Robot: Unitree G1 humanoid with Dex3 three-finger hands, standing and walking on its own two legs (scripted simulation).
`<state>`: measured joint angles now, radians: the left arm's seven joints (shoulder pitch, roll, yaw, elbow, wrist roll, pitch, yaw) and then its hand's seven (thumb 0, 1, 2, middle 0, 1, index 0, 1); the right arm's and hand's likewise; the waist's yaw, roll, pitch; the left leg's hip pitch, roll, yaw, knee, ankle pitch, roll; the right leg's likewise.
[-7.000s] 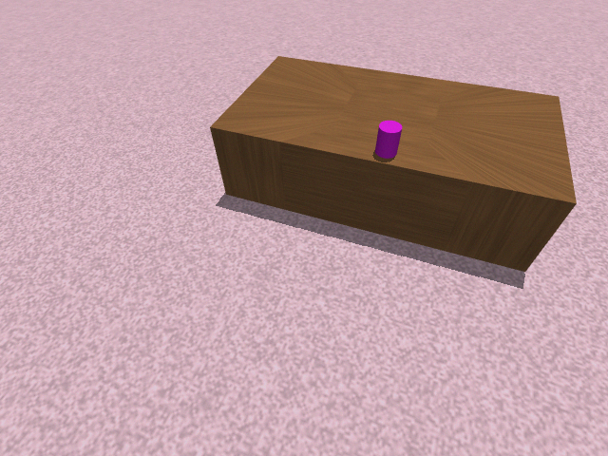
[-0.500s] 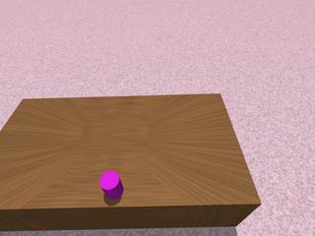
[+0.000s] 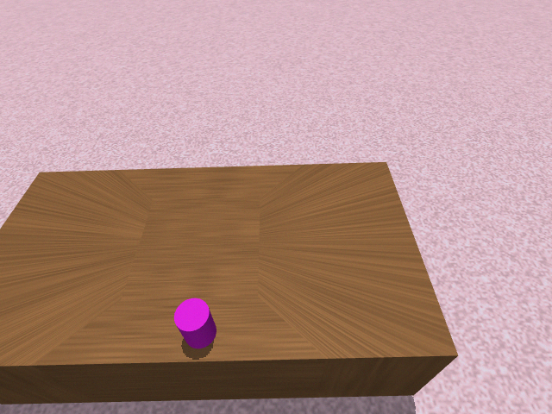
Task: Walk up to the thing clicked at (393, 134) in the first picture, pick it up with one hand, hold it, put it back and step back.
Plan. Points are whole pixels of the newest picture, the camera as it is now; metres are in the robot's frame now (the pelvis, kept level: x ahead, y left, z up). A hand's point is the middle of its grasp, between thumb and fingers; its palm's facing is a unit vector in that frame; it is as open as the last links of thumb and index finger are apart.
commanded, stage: stand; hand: left
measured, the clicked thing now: (196, 323) +0.40 +0.23 -0.34
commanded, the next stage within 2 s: go down in 0.04 s
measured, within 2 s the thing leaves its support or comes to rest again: neither
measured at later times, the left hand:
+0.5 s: hand out of the picture +0.16 +0.27 -0.14, palm faces +0.04 -0.93 -0.37, open 13.4 cm
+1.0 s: hand out of the picture +0.16 +0.28 -0.14, palm faces +0.05 -0.94 -0.34, open 17.1 cm
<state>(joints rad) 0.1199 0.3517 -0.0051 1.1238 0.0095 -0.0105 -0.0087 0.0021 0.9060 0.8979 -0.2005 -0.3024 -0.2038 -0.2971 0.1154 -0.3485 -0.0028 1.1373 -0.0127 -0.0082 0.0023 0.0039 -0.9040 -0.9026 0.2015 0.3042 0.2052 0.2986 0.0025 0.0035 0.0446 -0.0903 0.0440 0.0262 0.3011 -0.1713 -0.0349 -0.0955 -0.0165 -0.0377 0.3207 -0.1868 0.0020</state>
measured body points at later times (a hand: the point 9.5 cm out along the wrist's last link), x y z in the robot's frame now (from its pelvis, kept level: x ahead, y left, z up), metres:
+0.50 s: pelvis +0.00 +0.01 -0.01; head +0.04 +0.01 +0.44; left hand +0.16 +0.32 -0.12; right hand +0.10 -0.25 -0.13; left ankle +0.00 +0.14 -0.75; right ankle -0.01 -0.12 -0.75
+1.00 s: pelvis +0.01 +0.03 -0.03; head +0.05 +0.03 +0.41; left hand +0.16 +0.33 -0.12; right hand +0.17 -0.23 -0.12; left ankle +0.00 +0.14 -0.75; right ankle -0.01 -0.12 -0.75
